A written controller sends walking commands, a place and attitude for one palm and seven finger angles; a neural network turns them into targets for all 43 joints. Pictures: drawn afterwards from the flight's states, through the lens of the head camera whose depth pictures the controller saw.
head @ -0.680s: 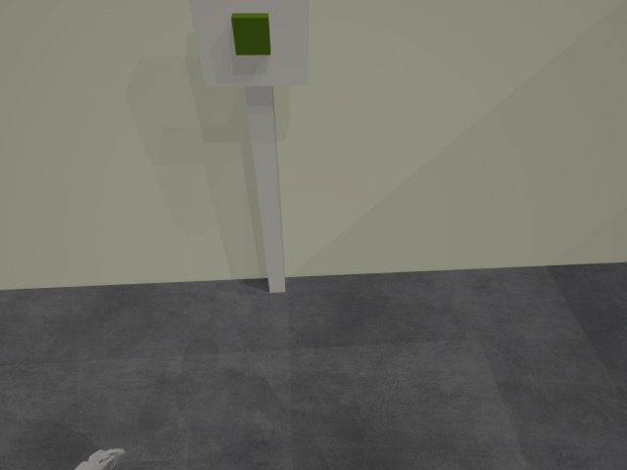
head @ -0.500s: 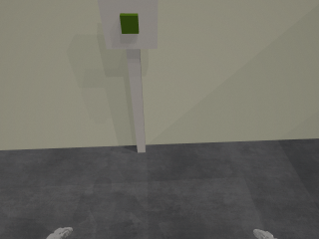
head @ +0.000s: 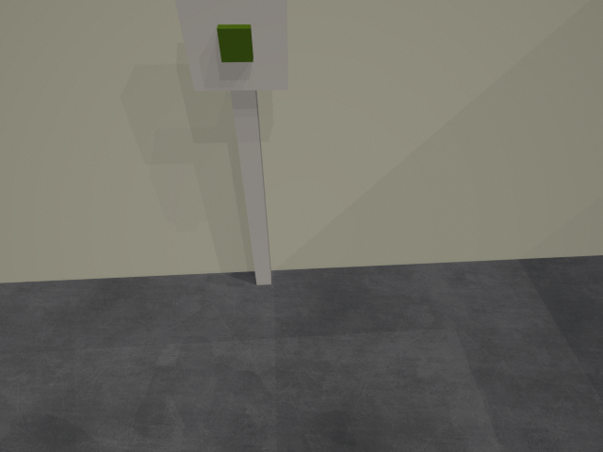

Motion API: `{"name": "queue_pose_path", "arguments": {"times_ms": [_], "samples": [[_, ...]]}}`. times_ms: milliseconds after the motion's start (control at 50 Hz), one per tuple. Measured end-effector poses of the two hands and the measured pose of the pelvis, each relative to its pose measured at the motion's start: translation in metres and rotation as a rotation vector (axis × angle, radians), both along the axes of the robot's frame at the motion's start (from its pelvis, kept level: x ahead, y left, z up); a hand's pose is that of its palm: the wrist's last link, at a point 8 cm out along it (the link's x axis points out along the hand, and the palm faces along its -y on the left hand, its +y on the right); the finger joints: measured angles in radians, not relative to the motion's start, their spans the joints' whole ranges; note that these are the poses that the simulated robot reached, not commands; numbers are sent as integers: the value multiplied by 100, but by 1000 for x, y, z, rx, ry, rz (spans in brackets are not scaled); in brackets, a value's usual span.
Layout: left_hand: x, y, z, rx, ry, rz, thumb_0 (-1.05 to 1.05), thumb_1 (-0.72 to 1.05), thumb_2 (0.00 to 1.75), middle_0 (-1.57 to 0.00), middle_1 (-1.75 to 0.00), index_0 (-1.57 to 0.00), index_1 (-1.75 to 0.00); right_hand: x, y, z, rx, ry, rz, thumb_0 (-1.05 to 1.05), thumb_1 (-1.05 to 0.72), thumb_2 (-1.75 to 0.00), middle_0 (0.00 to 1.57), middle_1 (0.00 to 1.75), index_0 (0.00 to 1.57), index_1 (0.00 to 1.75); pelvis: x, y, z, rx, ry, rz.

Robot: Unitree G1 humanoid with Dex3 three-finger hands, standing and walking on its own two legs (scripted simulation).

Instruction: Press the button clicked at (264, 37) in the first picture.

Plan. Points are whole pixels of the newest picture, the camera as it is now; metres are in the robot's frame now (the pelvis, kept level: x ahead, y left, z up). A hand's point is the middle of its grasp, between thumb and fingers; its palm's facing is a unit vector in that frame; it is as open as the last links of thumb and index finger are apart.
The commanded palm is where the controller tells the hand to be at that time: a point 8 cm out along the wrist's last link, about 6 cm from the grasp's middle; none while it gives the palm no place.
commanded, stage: stand and wait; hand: left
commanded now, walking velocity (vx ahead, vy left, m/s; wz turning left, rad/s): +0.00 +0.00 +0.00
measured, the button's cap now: (236, 43) +0.83 +0.19 +0.18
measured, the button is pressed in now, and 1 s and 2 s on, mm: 0 0 0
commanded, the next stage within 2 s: look at it before walking up in 0.36 s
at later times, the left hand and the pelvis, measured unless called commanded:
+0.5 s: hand out of the picture +0.07 +0.24 -0.16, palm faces -0.04 -0.94 -0.33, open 7.4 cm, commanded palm none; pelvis -0.01 +0.00 +0.00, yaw +0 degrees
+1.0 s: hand out of the picture +0.08 +0.24 -0.15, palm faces -0.03 -0.94 -0.34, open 7.4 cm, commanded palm none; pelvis +0.00 +0.00 +0.00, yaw +0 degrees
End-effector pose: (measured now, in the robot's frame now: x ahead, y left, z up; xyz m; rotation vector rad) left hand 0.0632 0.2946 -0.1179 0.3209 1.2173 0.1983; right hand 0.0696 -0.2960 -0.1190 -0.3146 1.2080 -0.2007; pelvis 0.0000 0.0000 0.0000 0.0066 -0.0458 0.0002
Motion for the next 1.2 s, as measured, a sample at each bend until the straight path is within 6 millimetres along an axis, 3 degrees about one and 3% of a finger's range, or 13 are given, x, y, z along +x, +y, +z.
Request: {"name": "queue_pose_path", "arguments": {"times_ms": [180,400,980,1200], "samples": [[-3,-6,1,-5,-7,-10,0,90,89,-20,-30,-20,-30,-16,-1,-2,10,21,-6,0,-90,-90,20,30,20,30,-8,-3,1,0,3,-1],[-2,-11,0,-14,-11,-19,0,90,89,-20,-30,-20,-30,-20,0,-3,19,21,-9,0,-90,-90,20,30,20,30,-11,-4,1,0,7,-3],[11,-6,1,-7,-12,-19,0,90,89,-20,-30,-20,-30,9,1,2,8,-13,4,0,-90,-90,20,30,20,30,1,-3,2,-1,14,-7],[14,-4,3,-3,-23,-10,0,90,89,-20,-30,-20,-30,11,1,2,9,-11,12,0,-90,-90,20,30,20,30,1,-2,2,0,12,6]]}}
